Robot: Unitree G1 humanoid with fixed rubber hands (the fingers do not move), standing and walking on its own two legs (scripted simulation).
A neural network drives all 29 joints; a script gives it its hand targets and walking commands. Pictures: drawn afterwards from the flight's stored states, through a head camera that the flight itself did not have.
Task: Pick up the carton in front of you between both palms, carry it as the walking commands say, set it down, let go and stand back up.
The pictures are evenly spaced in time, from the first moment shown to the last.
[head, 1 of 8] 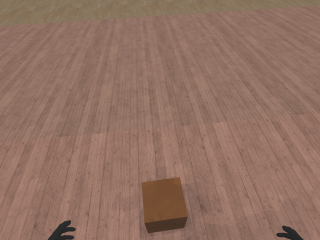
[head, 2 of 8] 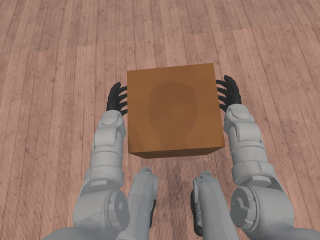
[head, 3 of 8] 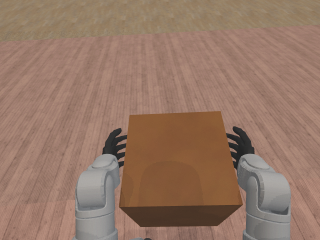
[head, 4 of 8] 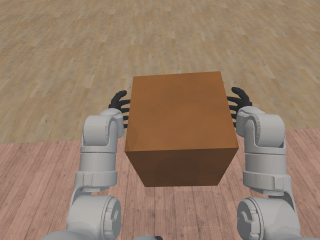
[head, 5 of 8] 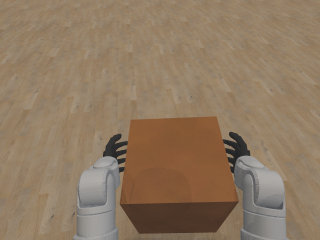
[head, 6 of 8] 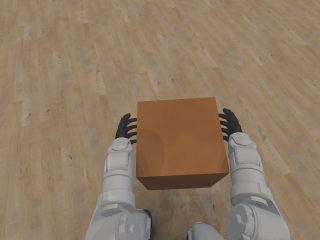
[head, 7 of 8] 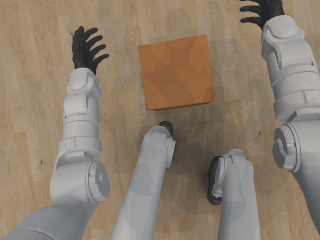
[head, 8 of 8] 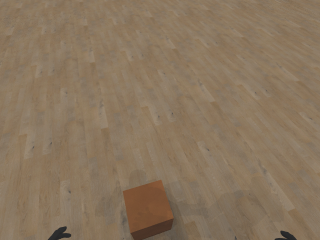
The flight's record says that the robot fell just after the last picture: no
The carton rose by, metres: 0.69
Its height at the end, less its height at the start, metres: -0.30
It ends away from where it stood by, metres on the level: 5.63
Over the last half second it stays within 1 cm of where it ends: yes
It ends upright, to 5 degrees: yes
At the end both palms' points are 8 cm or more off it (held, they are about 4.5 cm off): yes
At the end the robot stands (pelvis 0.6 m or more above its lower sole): yes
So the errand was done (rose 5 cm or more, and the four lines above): yes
